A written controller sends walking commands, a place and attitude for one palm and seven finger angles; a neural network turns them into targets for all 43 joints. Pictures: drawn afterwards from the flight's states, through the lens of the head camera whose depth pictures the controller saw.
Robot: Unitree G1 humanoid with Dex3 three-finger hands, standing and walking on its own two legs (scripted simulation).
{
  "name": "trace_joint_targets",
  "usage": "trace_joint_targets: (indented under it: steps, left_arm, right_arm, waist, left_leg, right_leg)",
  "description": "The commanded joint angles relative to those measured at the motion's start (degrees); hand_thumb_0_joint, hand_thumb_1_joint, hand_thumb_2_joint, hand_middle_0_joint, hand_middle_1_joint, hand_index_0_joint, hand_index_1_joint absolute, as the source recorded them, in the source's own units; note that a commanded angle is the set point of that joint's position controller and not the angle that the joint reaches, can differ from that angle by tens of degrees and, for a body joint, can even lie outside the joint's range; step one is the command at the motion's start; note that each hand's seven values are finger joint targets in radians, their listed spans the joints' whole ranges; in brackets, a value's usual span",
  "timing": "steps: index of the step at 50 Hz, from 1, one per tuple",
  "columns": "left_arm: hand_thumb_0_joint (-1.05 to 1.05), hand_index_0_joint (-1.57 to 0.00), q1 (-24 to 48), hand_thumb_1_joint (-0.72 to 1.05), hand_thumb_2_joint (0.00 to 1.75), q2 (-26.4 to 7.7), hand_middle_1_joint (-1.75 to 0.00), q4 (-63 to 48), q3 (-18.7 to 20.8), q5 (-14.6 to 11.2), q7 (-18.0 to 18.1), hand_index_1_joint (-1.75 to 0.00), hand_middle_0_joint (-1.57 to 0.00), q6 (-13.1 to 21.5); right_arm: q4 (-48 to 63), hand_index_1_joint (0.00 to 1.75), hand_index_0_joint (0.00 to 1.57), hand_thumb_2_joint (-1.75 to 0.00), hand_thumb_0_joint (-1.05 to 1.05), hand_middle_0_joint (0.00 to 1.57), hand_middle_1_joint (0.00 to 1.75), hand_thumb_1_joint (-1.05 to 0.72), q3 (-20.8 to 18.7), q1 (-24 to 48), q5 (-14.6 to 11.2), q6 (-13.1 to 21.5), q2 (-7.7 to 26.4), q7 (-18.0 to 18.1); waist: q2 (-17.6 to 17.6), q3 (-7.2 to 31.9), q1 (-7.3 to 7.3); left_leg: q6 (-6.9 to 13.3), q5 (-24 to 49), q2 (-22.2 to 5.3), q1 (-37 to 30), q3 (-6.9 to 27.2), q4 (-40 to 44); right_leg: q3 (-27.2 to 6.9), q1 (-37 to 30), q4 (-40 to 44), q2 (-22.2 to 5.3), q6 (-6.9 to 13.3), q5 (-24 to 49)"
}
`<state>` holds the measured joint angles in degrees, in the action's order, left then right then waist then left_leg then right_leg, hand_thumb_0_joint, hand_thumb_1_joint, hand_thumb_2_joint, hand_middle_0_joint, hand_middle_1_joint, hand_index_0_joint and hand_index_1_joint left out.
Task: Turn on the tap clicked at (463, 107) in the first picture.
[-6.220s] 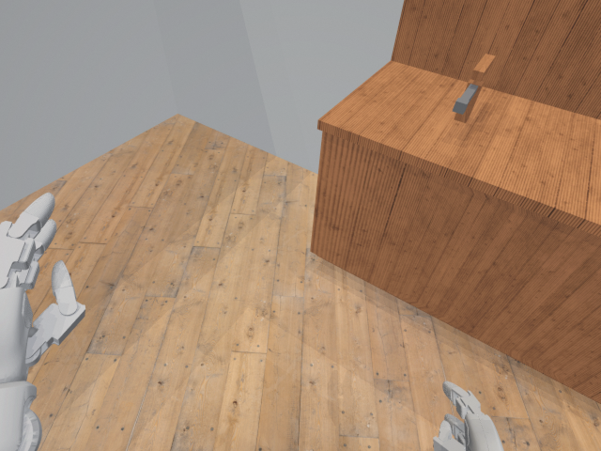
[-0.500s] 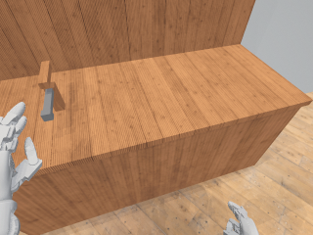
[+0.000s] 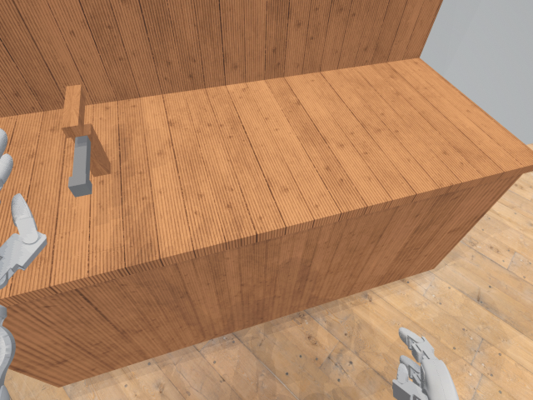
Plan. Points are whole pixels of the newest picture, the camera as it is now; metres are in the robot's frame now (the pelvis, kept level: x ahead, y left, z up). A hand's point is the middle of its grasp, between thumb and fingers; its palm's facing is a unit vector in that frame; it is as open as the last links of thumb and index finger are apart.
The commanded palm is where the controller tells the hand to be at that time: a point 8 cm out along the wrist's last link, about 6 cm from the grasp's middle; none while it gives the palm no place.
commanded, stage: look again from close up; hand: left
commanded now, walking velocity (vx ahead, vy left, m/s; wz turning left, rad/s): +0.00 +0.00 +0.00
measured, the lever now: (80, 185) +0.43 +0.37 +0.04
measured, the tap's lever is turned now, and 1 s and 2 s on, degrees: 0 0 0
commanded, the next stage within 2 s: come to a stop and stand still in 0.06 s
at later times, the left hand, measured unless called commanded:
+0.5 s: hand (51, 242) +0.24 +0.27 +0.16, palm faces +0.38 -0.86 -0.34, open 7.4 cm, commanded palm +0.18 +0.31 +0.18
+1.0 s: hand (56, 285) +0.21 +0.26 +0.13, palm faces +0.33 -0.85 -0.41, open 7.4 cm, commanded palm +0.15 +0.29 +0.18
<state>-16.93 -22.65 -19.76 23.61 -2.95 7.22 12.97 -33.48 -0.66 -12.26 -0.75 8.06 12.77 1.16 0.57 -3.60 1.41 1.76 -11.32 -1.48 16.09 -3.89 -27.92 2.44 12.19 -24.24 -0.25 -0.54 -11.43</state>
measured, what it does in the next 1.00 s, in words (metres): stands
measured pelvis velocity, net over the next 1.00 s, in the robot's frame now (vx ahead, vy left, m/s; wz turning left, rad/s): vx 0.00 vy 0.01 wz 0.01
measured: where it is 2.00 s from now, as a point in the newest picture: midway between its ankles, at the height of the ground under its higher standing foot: outside the picture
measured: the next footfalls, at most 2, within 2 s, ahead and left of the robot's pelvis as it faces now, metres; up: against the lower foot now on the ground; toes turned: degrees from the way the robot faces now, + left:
none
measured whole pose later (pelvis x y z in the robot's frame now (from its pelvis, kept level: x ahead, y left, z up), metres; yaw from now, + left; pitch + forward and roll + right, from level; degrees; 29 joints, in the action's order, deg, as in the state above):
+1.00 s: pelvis +0.00 +0.01 +0.00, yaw +0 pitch -1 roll -2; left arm -26.8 -20.6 -21.4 18.7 -1.3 4.4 11.9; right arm -33.1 1.1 -14.1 -0.5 6.4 10.5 2.4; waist 0.4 -2.1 0.3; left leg 2.6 -12.0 -0.7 16.1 -3.8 -29.2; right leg 2.3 11.9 -25.3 -1.0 -1.2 -12.2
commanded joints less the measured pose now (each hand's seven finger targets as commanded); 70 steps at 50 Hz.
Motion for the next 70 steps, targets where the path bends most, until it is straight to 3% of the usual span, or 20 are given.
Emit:
trace_joint_targets:
  steps: [1, 3, 4, 10, 16, 24, 31, 32, 33, 34, 35, 37, 40, 43, 44, 47, 49, 51, 60, 70]
  left_arm:
    - [0.0, -0.2, -7.0, 0.9, 0.9, -7.6, -0.3, -16.7, 1.1, 0.5, -0.3, -0.3, -0.2, 3.0]
    - [0.0, -0.2, -5.2, 0.9, 0.9, -9.8, -0.3, -15.4, 4.6, 0.4, 0.0, -0.3, -0.2, 2.9]
    - [0.0, -0.2, -2.6, 0.9, 0.9, -13.7, -0.3, -18.1, 8.2, 0.6, 0.5, -0.3, -0.2, 3.1]
    - [0.0, -0.2, 6.5, 0.9, 0.9, -9.9, -0.3, -20.5, 4.7, 1.1, 0.4, -0.3, -0.2, 4.5]
    - [0.0, -0.2, 1.4, 0.9, 0.9, -3.8, -0.3, -18.7, -1.4, 1.8, -0.1, -0.3, -0.2, 3.0]
    - [0.0, -0.2, -2.2, 0.9, 0.9, -9.0, -0.3, -18.5, 5.0, 1.1, -0.1, -0.3, -0.2, 1.9]
    - [0.0, -0.2, 0.2, 0.9, 0.9, -6.7, -0.3, -22.3, 1.7, 0.6, 0.0, -0.3, -0.2, 2.3]
    - [0.0, -0.2, 58.7, 0.9, 0.9, -53.4, -0.3, -35.9, 34.6, 10.7, -0.4, -0.3, -0.2, 8.6]
    - [0.0, -0.2, 22.0, 0.9, 0.9, -13.1, -0.3, 1.2, 8.2, 4.5, -3.0, -0.3, -0.2, 5.9]
    - [0.0, -0.2, 11.0, 0.9, 0.9, -9.4, -0.3, -8.9, 6.2, 1.6, -2.1, -0.3, -0.2, 4.6]
    - [0.0, -0.2, 11.3, 0.9, 0.9, -5.4, -0.3, -6.7, 0.8, 2.2, -2.3, -0.3, -0.2, 3.9]
    - [0.0, -0.2, 4.2, 0.9, 0.9, -3.7, -0.3, -12.5, -1.4, 1.3, -2.5, -0.3, -0.2, 3.7]
    - [0.0, -0.2, -5.9, 0.9, 0.9, -3.3, -0.3, -15.0, -1.5, 1.2, -1.9, -0.3, -0.2, 2.6]
    - [0.0, -0.2, -6.6, 0.9, 0.9, -7.9, -0.3, -12.6, 4.1, 0.7, -1.0, -0.3, -0.2, 1.9]
    - [0.0, -0.2, -6.7, 0.9, 0.9, -11.6, -0.3, -12.9, 8.0, 0.5, -0.3, -0.3, -0.2, 1.7]
    - [0.0, -0.2, -0.6, 0.9, 0.9, -10.2, -0.3, -13.7, 7.2, 0.3, -0.6, -0.3, -0.2, 2.6]
    - [0.0, -0.2, 5.5, 0.9, 0.9, -12.0, -0.3, -18.7, 7.0, 1.0, -0.2, -0.3, -0.2, 3.4]
    - [0.0, -0.2, 6.9, 0.9, 0.9, -8.8, -0.3, -19.3, 3.8, 1.6, -0.2, -0.3, -0.2, 3.9]
    - [0.0, -0.2, -2.5, 0.9, 0.9, -4.7, -0.3, -14.4, 0.6, 2.0, 0.2, -0.3, -0.2, 2.8]
    - [0.0, -0.2, -2.4, 0.9, 0.9, -7.1, -0.3, -19.7, 3.0, 0.6, -0.3, -0.3, -0.2, 2.3]
  right_arm:
    - [10.1, 0.3, 0.2, -0.9, 0.0, 0.2, 0.3, -0.9, -1.8, 5.4, -0.1, 3.8, 6.1, -0.1]
    - [10.2, 0.3, 0.2, -0.9, 0.0, 0.2, 0.3, -0.9, -1.6, 5.6, 0.2, 3.7, 6.0, 0.8]
    - [9.9, 0.3, 0.2, -0.9, 0.0, 0.2, 0.3, -0.9, -1.7, 6.3, 0.2, 3.4, 6.3, 1.4]
    - [9.2, 0.3, 0.2, -0.9, 0.0, 0.2, 0.3, -0.9, -0.7, 5.8, 0.7, 4.5, 5.4, 1.9]
    - [8.2, 0.3, 0.2, -0.9, 0.0, 0.2, 0.3, -0.9, -1.1, 4.5, 0.8, 4.8, 5.7, 0.1]
    - [9.9, 0.3, 0.2, -0.9, 0.0, 0.2, 0.3, -0.9, -0.8, 6.1, 0.5, 1.5, 5.2, 0.7]
    - [10.1, 0.3, 0.2, -0.9, 0.0, 0.2, 0.3, -0.9, -0.8, 6.2, 0.5, 1.6, 5.4, 1.2]
    - [9.1, 0.3, 0.2, -0.9, 0.0, 0.2, 0.3, -0.9, -1.3, -0.4, 4.4, 3.8, 7.8, 0.1]
    - [4.4, 0.3, 0.2, -0.9, 0.0, 0.2, 0.3, -0.9, 0.7, 3.7, 1.8, 3.8, 0.3, 0.2]
    - [8.7, 0.3, 0.2, -0.9, 0.0, 0.2, 0.3, -0.9, -2.2, 4.4, 0.0, 3.9, 4.5, -0.3]
    - [9.8, 0.3, 0.2, -0.9, 0.0, 0.2, 0.3, -0.9, -2.5, 2.5, 0.2, 4.8, 5.9, -0.4]
    - [9.5, 0.3, 0.2, -0.9, 0.0, 0.2, 0.3, -0.9, -2.6, 2.8, 0.2, 4.4, 6.0, -1.6]
    - [10.7, 0.3, 0.2, -0.9, 0.0, 0.2, 0.3, -0.9, -1.9, 4.1, -0.3, 3.5, 5.9, -2.4]
    - [11.0, 0.3, 0.2, -0.9, 0.0, 0.2, 0.3, -0.9, -1.7, 5.7, -0.1, 2.3, 5.6, -0.4]
    - [10.9, 0.3, 0.2, -0.9, 0.0, 0.2, 0.3, -0.9, -1.7, 6.2, -0.2, 1.7, 5.7, 0.5]
    - [10.9, 0.3, 0.2, -0.9, 0.0, 0.2, 0.3, -0.9, -1.0, 7.0, 0.2, 1.6, 5.3, 2.0]
    - [10.8, 0.3, 0.2, -0.9, 0.0, 0.2, 0.3, -0.9, -0.8, 7.4, 0.3, 2.1, 5.6, 2.5]
    - [10.4, 0.3, 0.2, -0.9, 0.0, 0.2, 0.3, -0.9, -0.7, 6.3, 0.3, 3.4, 5.4, 2.4]
    - [8.1, 0.3, 0.2, -0.9, 0.0, 0.2, 0.3, -0.9, -1.4, 4.6, 0.5, 4.7, 5.9, 1.1]
    - [9.9, 0.3, 0.2, -0.9, 0.0, 0.2, 0.3, -0.9, -1.0, 6.2, 0.3, 2.3, 5.4, 1.5]
  waist:
    - [-3.3, 9.8, 1.08]
    - [-7.7, 7.4, 0.58]
    - [-5.0, 7.3, 0.36]
    - [8.8, 8.6, 0.32]
    - [5.1, 11.3, 0.17]
    - [3.0, 10.7, 0.25]
    - [5.7, 11.5, 0.19]
    - [1.0, 3.2, 0.11]
    - [1.0, 11.6, -0.29]
    - [12.0, 14.5, 1.75]
    - [15.5, 15.8, 0.96]
    - [16.9, 13.6, 1.02]
    - [1.4, 12.4, 1.04]
    - [-12.8, 7.6, 0.38]
    - [-11.7, 6.4, 0.16]
    - [-3.7, 3.6, -0.38]
    - [5.0, 3.0, -0.27]
    - [7.9, 5.1, 0.1]
    - [1.4, 7.5, 0.33]
    - [2.7, 11.2, 0.5]
  left_leg:
    - [0.0, -2.2, -3.5, -0.7, 7.3, 7.3]
    - [-0.4, -6.1, -2.4, -0.7, 6.9, 7.2]
    - [-0.4, -5.5, -2.4, -1.8, 6.8, 7.5]
    - [0.3, -3.3, -4.2, -1.9, 8.2, 10.6]
    - [-1.4, 15.1, -4.2, -7.4, 7.0, 6.4]
    - [-2.2, 14.5, -3.0, -5.6, 6.5, 7.0]
    - [-1.4, 10.3, -2.7, -6.5, 6.1, 7.0]
    - [-0.5, 10.1, -4.7, 2.5, 6.9, -0.9]
    - [-0.4, 12.1, -1.7, -6.9, 7.5, 3.5]
    - [-2.5, 20.6, -2.6, -14.3, 5.5, 5.7]
    - [-1.4, 20.9, -5.0, -11.8, 5.4, 4.5]
    - [-0.3, 18.8, -6.7, -9.3, 8.0, 5.5]
    - [-0.2, 9.0, -5.0, -2.6, 7.1, 4.6]
    - [-1.5, -7.1, -1.2, -0.7, 5.2, 3.0]
    - [-1.4, -7.4, -0.8, -1.9, 4.9, 3.0]
    - [-0.8, -10.8, -1.0, -1.5, 5.4, 5.5]
    - [-0.2, -14.3, -2.0, -0.5, 6.3, 8.7]
    - [0.5, -16.9, -2.5, 1.0, 6.5, 10.5]
    - [-1.0, -2.2, -1.0, -2.8, 5.8, 7.5]
    - [-0.9, 13.5, -1.3, -6.7, 5.1, 5.6]
  right_leg:
    - [-3.6, -4.7, 3.1, -2.6, 0.8, -0.7]
    - [-4.4, -1.3, 5.6, -2.8, 0.9, -5.3]
    - [-4.1, -0.6, 5.3, -2.7, 1.0, -5.4]
    - [-1.9, -5.7, 0.7, -1.2, 1.1, 1.7]
    - [-1.6, -5.8, 2.3, -0.8, 0.9, 8.9]
    - [-0.8, -7.2, 3.6, -0.7, 0.9, 10.3]
    - [-1.2, -7.7, 3.8, -1.2, 0.8, 9.7]
    - [-4.9, 3.9, 4.5, -5.5, 2.2, 10.3]
    - [-3.2, 3.4, 1.5, -6.0, 4.7, 7.0]
    - [-1.6, -0.8, -2.8, -1.8, 4.3, 8.8]
    - [-2.2, -1.2, -4.5, -1.7, 3.7, 3.6]
    - [-2.0, -1.3, -4.0, -2.1, 2.4, -0.8]
    - [-2.0, -6.3, 0.6, -2.7, 1.6, 4.4]
    - [-5.3, 0.0, 7.7, -4.8, 2.2, -6.2]
    - [-5.5, 2.7, 8.5, -5.1, 2.6, -9.1]
    - [-5.8, 5.8, 9.1, -4.1, 2.1, -16.2]
    - [-4.9, 3.9, 7.4, -2.7, 1.8, -14.8]
    - [-3.4, -1.4, 4.9, -1.5, 1.5, -10.4]
    - [-3.3, -4.0, 6.4, -1.7, 1.5, 1.5]
    - [-1.6, -7.2, 4.2, -1.6, 0.8, 12.2]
